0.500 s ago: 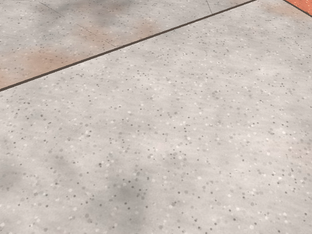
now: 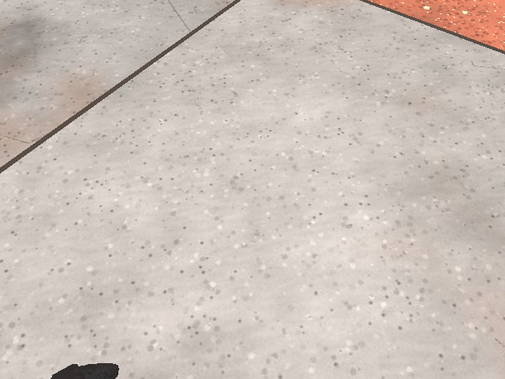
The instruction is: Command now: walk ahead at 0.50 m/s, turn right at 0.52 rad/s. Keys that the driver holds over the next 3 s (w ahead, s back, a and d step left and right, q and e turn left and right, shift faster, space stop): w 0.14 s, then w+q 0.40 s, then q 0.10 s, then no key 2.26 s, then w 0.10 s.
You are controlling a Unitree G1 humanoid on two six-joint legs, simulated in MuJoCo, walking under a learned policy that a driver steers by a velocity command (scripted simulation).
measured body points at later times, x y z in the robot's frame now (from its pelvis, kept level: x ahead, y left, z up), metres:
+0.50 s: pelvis +0.28 +0.02 +0.01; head +0.32 +0.02 +0.46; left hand +0.31 +0.31 -0.12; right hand +0.48 -0.21 -0.09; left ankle +0.44 +0.13 -0.70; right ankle +0.10 -0.07 -0.71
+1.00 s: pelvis +0.50 +0.05 +0.02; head +0.52 +0.05 +0.47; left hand +0.60 +0.33 -0.08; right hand +0.67 -0.19 -0.09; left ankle +0.43 +0.13 -0.71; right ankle +0.61 -0.06 -0.71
